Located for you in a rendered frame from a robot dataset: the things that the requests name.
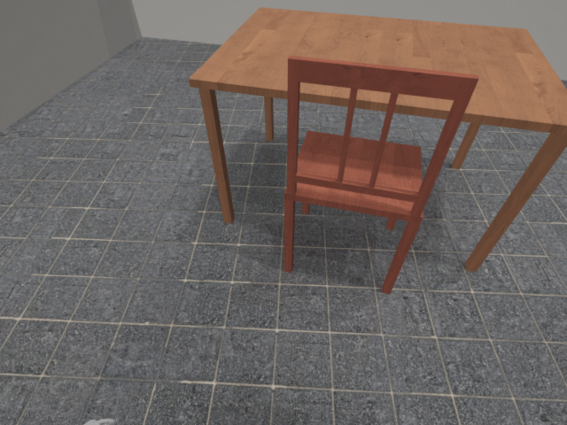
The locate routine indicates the chair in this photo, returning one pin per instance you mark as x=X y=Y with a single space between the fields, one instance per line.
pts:
x=363 y=175

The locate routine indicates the table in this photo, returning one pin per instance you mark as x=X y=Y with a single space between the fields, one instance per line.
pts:
x=517 y=87

